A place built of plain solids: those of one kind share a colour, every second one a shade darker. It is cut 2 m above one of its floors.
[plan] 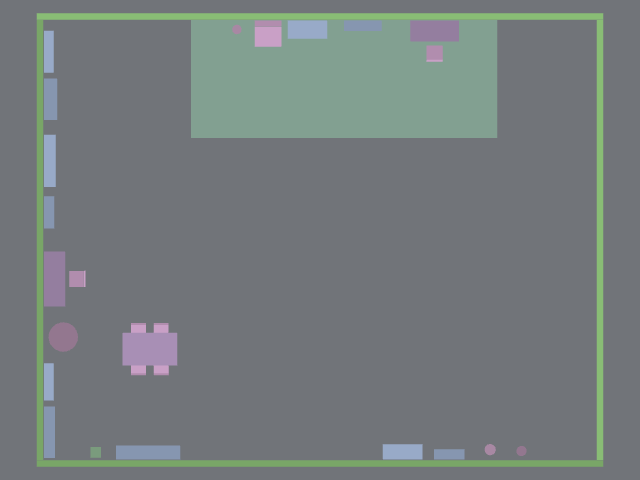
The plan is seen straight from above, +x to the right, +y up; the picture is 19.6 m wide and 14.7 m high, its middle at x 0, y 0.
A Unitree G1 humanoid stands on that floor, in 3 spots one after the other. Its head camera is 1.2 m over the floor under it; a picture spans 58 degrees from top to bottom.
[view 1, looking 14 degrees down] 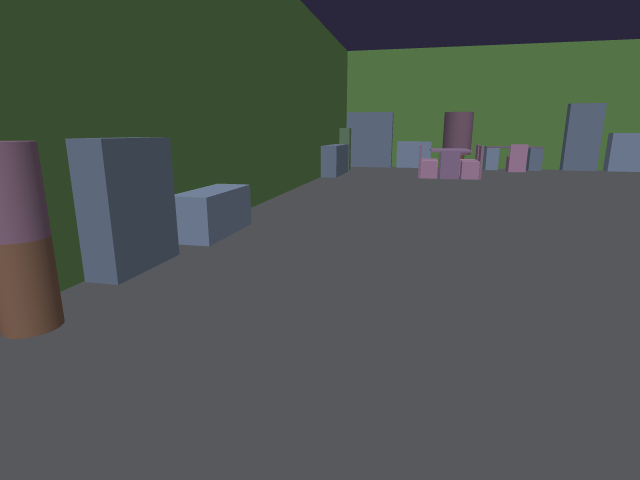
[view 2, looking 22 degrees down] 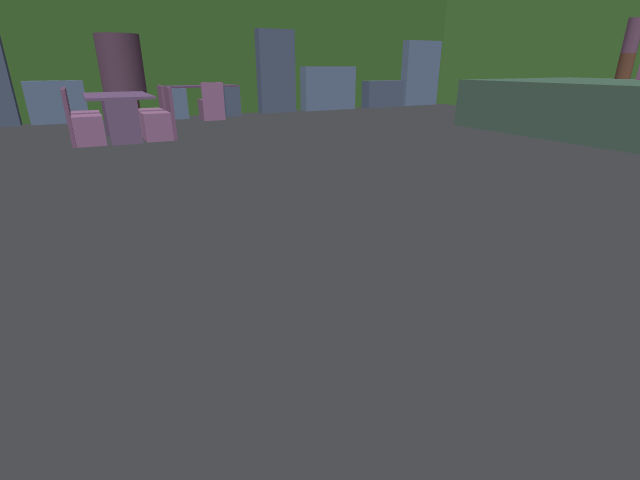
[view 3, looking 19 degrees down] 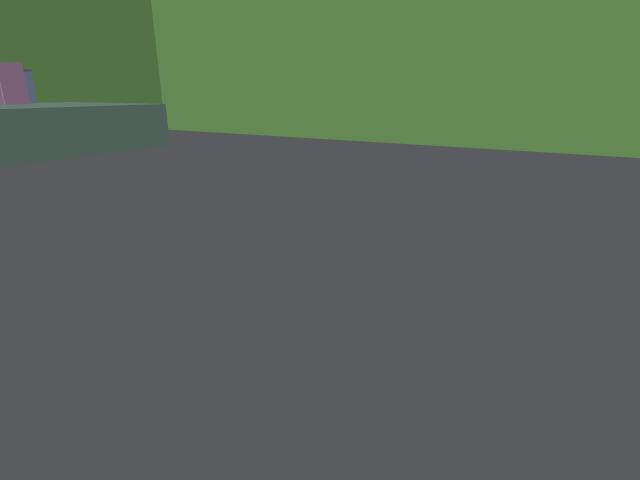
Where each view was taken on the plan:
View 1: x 7.28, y -4.07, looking -167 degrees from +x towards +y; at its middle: ground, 4.96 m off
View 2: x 3.16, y -3.92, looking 152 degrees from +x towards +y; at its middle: ground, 3.20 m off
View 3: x -1.67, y -4.99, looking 30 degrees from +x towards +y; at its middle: ground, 3.69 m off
